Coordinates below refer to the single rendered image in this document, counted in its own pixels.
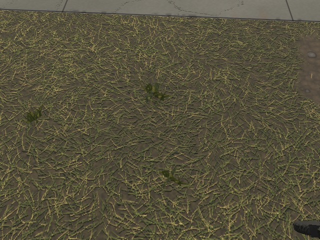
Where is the robot right hand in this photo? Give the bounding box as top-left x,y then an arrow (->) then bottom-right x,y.
293,221 -> 320,239

